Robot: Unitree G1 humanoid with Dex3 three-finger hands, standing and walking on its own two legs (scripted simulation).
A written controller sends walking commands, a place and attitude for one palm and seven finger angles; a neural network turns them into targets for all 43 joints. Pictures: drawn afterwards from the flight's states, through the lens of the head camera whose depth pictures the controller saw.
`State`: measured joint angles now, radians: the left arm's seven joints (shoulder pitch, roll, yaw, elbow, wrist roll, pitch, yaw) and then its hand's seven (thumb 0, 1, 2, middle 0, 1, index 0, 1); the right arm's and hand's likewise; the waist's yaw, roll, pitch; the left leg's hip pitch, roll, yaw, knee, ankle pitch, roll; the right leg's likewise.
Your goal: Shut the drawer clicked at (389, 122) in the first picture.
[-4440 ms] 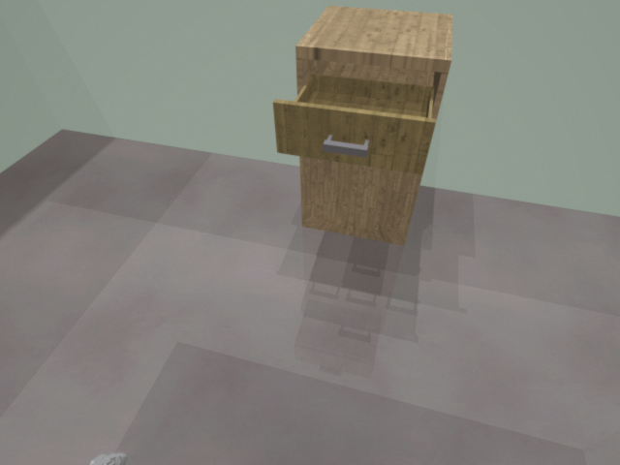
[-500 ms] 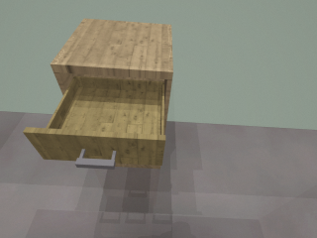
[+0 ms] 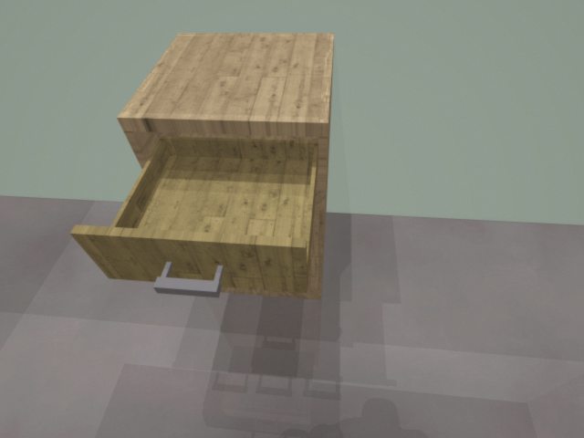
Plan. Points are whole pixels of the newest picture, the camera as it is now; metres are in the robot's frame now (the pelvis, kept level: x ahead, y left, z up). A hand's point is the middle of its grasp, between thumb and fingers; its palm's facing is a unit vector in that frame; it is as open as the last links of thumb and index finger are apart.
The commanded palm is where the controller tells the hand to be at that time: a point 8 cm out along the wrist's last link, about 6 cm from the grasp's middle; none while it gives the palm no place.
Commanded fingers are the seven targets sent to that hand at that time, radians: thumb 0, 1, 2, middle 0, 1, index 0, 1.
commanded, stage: come to a stop and stand still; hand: left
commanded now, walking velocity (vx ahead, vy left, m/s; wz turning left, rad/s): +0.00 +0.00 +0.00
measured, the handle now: (191, 277) +0.39 +0.24 -0.09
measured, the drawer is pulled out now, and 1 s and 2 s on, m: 0.30 0.30 0.30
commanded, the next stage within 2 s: look again from close up in 0.60 s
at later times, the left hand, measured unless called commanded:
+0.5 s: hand out of the picture +0.05 +0.27 -0.18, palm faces +0.00 -0.97 -0.25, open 7.4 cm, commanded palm none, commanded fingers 0.00 0.90 0.90 -0.20 -0.30 -0.20 -0.30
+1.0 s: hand out of the picture +0.03 +0.22 -0.18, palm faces -0.02 -0.98 -0.22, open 7.3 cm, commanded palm none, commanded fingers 0.00 0.90 0.90 -0.20 -0.30 -0.20 -0.30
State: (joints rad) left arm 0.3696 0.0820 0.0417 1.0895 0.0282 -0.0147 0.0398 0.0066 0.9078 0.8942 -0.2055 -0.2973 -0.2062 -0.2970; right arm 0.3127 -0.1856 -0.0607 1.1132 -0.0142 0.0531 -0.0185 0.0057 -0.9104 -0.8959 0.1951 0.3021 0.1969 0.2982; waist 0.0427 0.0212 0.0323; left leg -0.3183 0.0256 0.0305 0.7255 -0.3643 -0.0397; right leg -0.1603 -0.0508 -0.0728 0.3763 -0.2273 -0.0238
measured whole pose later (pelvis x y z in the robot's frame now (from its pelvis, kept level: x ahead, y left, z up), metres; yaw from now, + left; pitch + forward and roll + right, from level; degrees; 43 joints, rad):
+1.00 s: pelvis +0.01 +0.04 -0.01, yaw -2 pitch -2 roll +1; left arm 0.27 0.16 -0.01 1.06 0.01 0.01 0.04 0.01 0.92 0.89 -0.20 -0.30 -0.20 -0.30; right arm 0.29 -0.17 0.02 1.09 -0.01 0.00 -0.03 0.00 -0.91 -0.90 0.20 0.30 0.20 0.30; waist -0.01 0.01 0.05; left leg -0.11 -0.01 0.07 0.44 -0.30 0.02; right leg -0.15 -0.07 -0.02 0.48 -0.30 0.04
